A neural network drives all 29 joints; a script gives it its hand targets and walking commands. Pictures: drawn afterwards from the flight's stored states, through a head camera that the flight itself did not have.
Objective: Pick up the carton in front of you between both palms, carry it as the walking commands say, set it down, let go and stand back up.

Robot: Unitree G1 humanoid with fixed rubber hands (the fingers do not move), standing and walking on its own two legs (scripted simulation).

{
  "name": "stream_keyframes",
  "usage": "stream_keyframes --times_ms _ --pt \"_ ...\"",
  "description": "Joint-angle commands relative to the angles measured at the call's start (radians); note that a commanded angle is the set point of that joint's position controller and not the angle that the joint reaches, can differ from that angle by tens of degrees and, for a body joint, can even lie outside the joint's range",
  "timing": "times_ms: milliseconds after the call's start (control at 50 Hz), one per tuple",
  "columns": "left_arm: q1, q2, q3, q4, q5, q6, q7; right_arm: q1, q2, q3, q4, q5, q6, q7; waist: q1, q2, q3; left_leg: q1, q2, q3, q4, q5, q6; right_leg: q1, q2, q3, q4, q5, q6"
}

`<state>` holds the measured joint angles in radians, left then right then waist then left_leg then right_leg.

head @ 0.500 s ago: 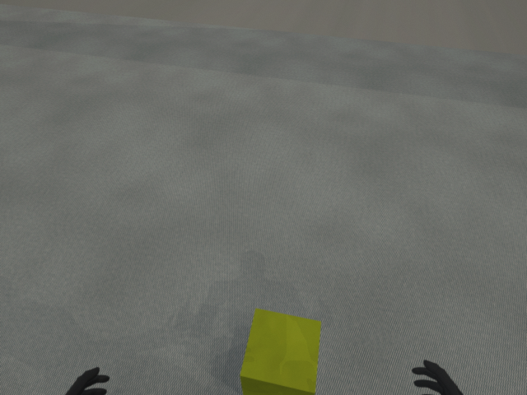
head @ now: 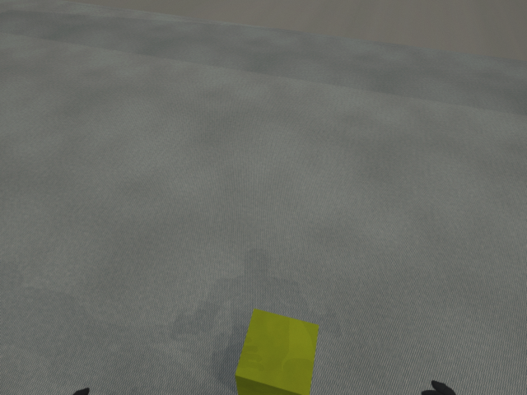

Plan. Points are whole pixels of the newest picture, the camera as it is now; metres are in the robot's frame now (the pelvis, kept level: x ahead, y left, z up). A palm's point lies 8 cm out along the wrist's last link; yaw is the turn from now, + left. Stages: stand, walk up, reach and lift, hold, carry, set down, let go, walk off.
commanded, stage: stand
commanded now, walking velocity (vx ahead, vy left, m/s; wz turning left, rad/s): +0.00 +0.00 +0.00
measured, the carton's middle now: (277, 361) +0.37 -0.05 -0.65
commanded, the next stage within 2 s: none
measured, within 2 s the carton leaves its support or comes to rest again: neither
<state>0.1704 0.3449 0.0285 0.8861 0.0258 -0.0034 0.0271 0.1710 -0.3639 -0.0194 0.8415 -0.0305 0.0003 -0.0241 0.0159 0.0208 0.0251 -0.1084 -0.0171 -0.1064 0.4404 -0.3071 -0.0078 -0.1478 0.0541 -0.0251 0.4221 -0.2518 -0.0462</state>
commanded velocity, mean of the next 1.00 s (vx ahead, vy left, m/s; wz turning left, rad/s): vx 0.00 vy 0.00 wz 0.00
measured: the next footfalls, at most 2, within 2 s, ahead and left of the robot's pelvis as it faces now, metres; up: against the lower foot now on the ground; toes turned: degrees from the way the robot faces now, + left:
none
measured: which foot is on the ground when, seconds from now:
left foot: down 0.00-1.00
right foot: down 0.00-1.00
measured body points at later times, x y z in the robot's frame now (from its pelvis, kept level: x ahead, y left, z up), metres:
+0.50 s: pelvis -0.01 +0.01 +0.00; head -0.01 +0.00 +0.45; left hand +0.09 +0.32 -0.11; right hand +0.09 -0.30 -0.11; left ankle -0.04 +0.13 -0.74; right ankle -0.02 -0.09 -0.74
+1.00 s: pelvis -0.01 +0.01 +0.01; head -0.01 +0.01 +0.46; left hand +0.08 +0.32 -0.11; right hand +0.10 -0.30 -0.11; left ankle -0.04 +0.13 -0.74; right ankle -0.02 -0.09 -0.74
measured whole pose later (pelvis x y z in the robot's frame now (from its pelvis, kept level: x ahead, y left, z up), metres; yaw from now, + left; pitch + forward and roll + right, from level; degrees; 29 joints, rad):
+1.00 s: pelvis -0.01 +0.01 +0.01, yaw +0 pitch -3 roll +0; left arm 0.11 0.37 0.01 1.05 0.01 -0.01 0.01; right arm 0.13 -0.40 0.01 1.00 -0.02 -0.01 -0.02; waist 0.01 0.02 0.04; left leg -0.06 -0.03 -0.10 0.35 -0.24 0.01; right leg -0.10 0.03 -0.01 0.35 -0.20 -0.03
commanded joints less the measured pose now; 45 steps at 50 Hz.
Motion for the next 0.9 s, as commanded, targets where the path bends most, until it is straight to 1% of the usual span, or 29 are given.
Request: stream_keyframes --times_ms 0,20,60,80,100,140,180,220,280,300,320,340,360,420,440,460,500,520,560,600,640,660,680,700,720,760,780,840,880 --pt "-0.039 0.161 0.031 -0.012 0.0 -0.012 -0.003 -0.036 -0.149 -0.019 -0.018 0.004 -0.016 -0.008 -0.001 -0.011 -0.046 -0.04 0.094 -0.068 -0.055 0.264 0.022 0.062 -0.14 0.131 -0.077 0.219 0.024" --pt "-0.04 0.166 0.027 -0.001 -0.006 -0.014 -0.005 -0.017 -0.145 -0.018 -0.01 0.009 -0.016 -0.007 -0.015 0.01 -0.071 -0.025 0.096 -0.064 -0.063 0.263 0.019 0.077 -0.146 0.136 -0.078 0.222 0.025" --pt "-0.051 0.182 0.031 0.011 0.0 -0.01 -0.004 -0.036 -0.157 -0.017 0.005 0.007 -0.015 -0.006 0.001 0.012 -0.071 -0.042 0.098 -0.061 -0.068 0.288 0.024 0.107 -0.145 0.121 -0.071 0.272 0.025" --pt "-0.054 0.179 0.029 0.012 0.001 -0.008 -0.002 -0.029 -0.172 -0.018 0.005 0.008 -0.018 -0.011 -0.012 0.014 -0.031 -0.059 0.103 -0.077 -0.078 0.279 0.037 0.089 -0.155 0.14 -0.071 0.259 0.013" --pt "-0.062 0.172 0.03 0.01 -0.001 -0.009 -0.003 -0.055 -0.155 -0.015 0.008 0.007 -0.018 -0.009 -0.003 0.013 -0.025 -0.046 0.095 -0.068 -0.077 0.282 0.024 0.063 -0.145 0.127 -0.074 0.233 0.023" --pt "-0.058 0.178 0.027 0.026 0.002 -0.005 -0.003 -0.038 -0.176 -0.02 0.026 0.004 -0.018 -0.007 -0.012 0.006 0.009 -0.053 0.106 -0.078 -0.095 0.255 0.029 0.045 -0.14 0.127 -0.093 0.185 0.023" --pt "-0.068 0.167 0.024 0.03 -0.005 -0.006 -0.013 -0.05 -0.194 -0.019 0.026 0.005 -0.016 -0.006 -0.003 -0.022 -0.002 -0.053 0.105 -0.08 -0.098 0.253 0.028 0.045 -0.134 0.115 -0.099 0.148 0.027" --pt "-0.076 0.182 0.029 0.042 -0.007 -0.011 -0.007 -0.039 -0.171 -0.018 0.043 0.003 -0.02 -0.006 -0.003 -0.001 -0.005 -0.06 0.105 -0.079 -0.126 0.224 0.032 0.063 -0.144 0.131 -0.094 0.14 0.02" --pt "-0.064 0.174 0.025 0.055 -0.009 -0.009 -0.01 -0.045 -0.18 -0.009 0.06 0.009 -0.02 -0.005 0.002 -0.014 -0.003 -0.049 0.104 -0.081 -0.113 0.239 0.029 0.064 -0.148 0.126 -0.101 0.159 0.013" --pt "-0.064 0.181 0.026 0.054 -0.009 -0.01 -0.009 -0.039 -0.178 -0.015 0.063 0.009 -0.021 -0.005 0.005 0.004 0.014 -0.067 0.102 -0.075 -0.123 0.227 0.034 0.066 -0.148 0.133 -0.101 0.166 0.017" --pt "-0.069 0.187 0.027 0.057 -0.01 -0.014 -0.008 -0.031 -0.177 -0.011 0.065 0.011 -0.022 -0.003 0.001 -0.039 -0.002 -0.043 0.107 -0.08 -0.122 0.264 0.033 0.064 -0.148 0.139 -0.103 0.172 0.022" --pt "-0.083 0.185 0.026 0.066 -0.007 -0.011 -0.007 -0.063 -0.184 -0.014 0.064 0.008 -0.021 -0.003 -0.011 -0.003 -0.021 -0.03 0.106 -0.077 -0.108 0.258 0.032 0.068 -0.147 0.13 -0.107 0.185 0.022" --pt "-0.065 0.193 0.023 0.069 -0.01 -0.015 -0.008 -0.053 -0.168 -0.012 0.055 0.01 -0.021 -0.004 0.001 -0.016 -0.041 -0.029 0.102 -0.073 -0.108 0.281 0.029 0.089 -0.147 0.13 -0.101 0.206 0.023" --pt "-0.105 0.175 0.014 0.064 -0.014 -0.014 -0.012 -0.043 -0.191 -0.015 0.081 0.014 -0.02 -0.003 -0.008 -0.045 -0.046 -0.015 0.103 -0.076 -0.116 0.282 0.028 0.089 -0.148 0.129 -0.108 0.211 0.025" --pt "-0.109 0.161 0.012 0.078 -0.016 -0.012 -0.012 -0.047 -0.195 -0.016 0.074 0.011 -0.023 -0.006 -0.017 -0.032 -0.057 -0.01 0.106 -0.084 -0.114 0.296 0.035 0.091 -0.157 0.132 -0.105 0.22 0.023" --pt "-0.09 0.19 0.018 0.086 -0.012 -0.016 -0.009 -0.043 -0.186 -0.008 0.088 0.012 -0.02 -0.005 0.001 -0.01 -0.041 -0.021 0.098 -0.073 -0.123 0.289 0.03 0.105 -0.154 0.143 -0.113 0.197 0.023" --pt "-0.091 0.2 0.021 0.088 -0.01 -0.016 -0.006 -0.068 -0.194 -0.011 0.084 0.013 -0.018 -0.002 -0.006 0.003 -0.048 -0.003 0.102 -0.072 -0.11 0.313 0.022 0.099 -0.161 0.138 -0.114 0.229 0.022" --pt "-0.08 0.203 0.019 0.1 -0.01 -0.015 -0.007 -0.065 -0.191 -0.011 0.088 0.013 -0.019 -0.002 0.005 -0.003 -0.048 -0.016 0.104 -0.075 -0.129 0.317 0.022 0.111 -0.163 0.133 -0.094 0.237 0.019" --pt "-0.077 0.205 0.023 0.1 -0.007 -0.011 -0.006 -0.053 -0.175 -0.005 0.093 0.009 -0.017 -0.002 0.007 -0.004 -0.032 -0.024 0.1 -0.07 -0.128 0.27 0.023 0.1 -0.156 0.131 -0.11 0.192 0.019" --pt "-0.088 0.2 0.02 0.103 -0.012 -0.007 -0.009 -0.051 -0.194 -0.004 0.109 0.011 -0.021 -0.004 0.004 -0.012 -0.044 -0.021 0.101 -0.071 -0.118 0.282 0.019 0.109 -0.156 0.136 -0.124 0.207 0.025" --pt "-0.076 0.192 0.02 0.11 -0.006 -0.017 -0.01 -0.058 -0.191 -0.008 0.097 0.01 -0.017 -0.002 0.006 -0.038 0.008 -0.029 0.102 -0.071 -0.129 0.263 0.032 0.076 -0.155 0.134 -0.118 0.197 0.02" --pt "-0.077 0.194 0.017 0.117 -0.009 -0.013 -0.009 -0.062 -0.198 -0.009 0.094 0.013 -0.016 -0.002 -0.004 -0.037 -0.03 -0.01 0.104 -0.069 -0.127 0.274 0.034 0.081 -0.152 0.127 -0.115 0.213 0.019" --pt "-0.104 0.193 0.013 0.112 -0.01 -0.013 -0.01 -0.055 -0.197 -0.004 0.109 0.011 -0.015 -0.001 -0.004 0.004 -0.015 -0.018 0.096 -0.066 -0.132 0.261 0.027 0.076 -0.159 0.145 -0.123 0.203 0.021" --pt "-0.077 0.192 0.015 0.12 -0.014 -0.012 -0.009 -0.06 -0.205 -0.006 0.111 0.012 -0.017 0.002 0.007 0.003 -0.043 -0.021 0.106 -0.07 -0.123 0.275 0.03 0.102 -0.162 0.132 -0.117 0.214 0.019" --pt "-0.086 0.208 0.019 0.116 -0.015 -0.014 -0.009 -0.05 -0.191 -0.007 0.11 0.015 -0.018 0.002 -0.004 -0.033 -0.017 -0.024 0.11 -0.071 -0.127 0.307 0.034 0.09 -0.167 0.135 -0.114 0.241 0.017" --pt "-0.093 0.177 0.011 0.11 -0.013 -0.014 -0.008 -0.06 -0.211 -0.01 0.115 0.015 -0.017 -0.002 -0.001 0.0 -0.053 -0.001 0.109 -0.065 -0.114 0.336 0.036 0.109 -0.169 0.142 -0.11 0.261 0.017" --pt "-0.086 0.197 0.007 0.121 -0.016 -0.014 -0.009 -0.039 -0.189 -0.001 0.11 0.021 -0.019 0.0 -0.016 -0.035 -0.055 0.015 0.119 -0.078 -0.131 0.366 0.039 0.104 -0.167 0.127 -0.095 0.272 0.023" --pt "-0.085 0.213 0.013 0.129 -0.012 -0.013 -0.005 -0.066 -0.208 -0.007 0.12 0.015 -0.019 0.001 0.0 0.008 -0.037 -0.011 0.109 -0.066 -0.13 0.323 0.029 0.101 -0.17 0.129 -0.109 0.244 0.018" --pt "-0.101 0.195 0.007 0.122 -0.014 -0.013 -0.012 -0.064 -0.199 -0.004 0.124 0.01 -0.019 -0.002 -0.001 -0.045 -0.016 -0.001 0.112 -0.071 -0.132 0.304 0.029 0.081 -0.154 0.124 -0.123 0.2 0.029"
